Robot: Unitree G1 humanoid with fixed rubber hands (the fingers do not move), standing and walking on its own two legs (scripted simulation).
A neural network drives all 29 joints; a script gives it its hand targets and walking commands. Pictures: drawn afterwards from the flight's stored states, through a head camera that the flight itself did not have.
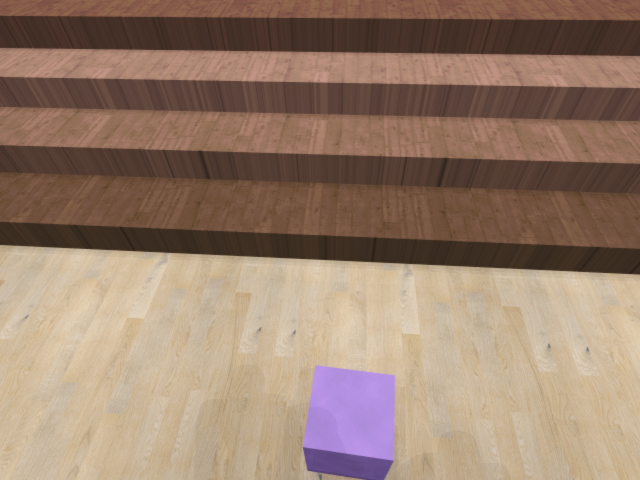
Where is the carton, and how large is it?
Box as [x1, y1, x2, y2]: [303, 365, 394, 479]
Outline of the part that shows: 315,365 303,442 303,450 307,470 364,479 383,479 393,460 394,375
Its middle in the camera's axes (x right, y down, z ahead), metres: +0.08 +0.50 +1.05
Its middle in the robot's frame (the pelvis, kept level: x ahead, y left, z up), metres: +0.38 -0.04 -0.65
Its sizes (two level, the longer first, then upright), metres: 0.210 0.200 0.250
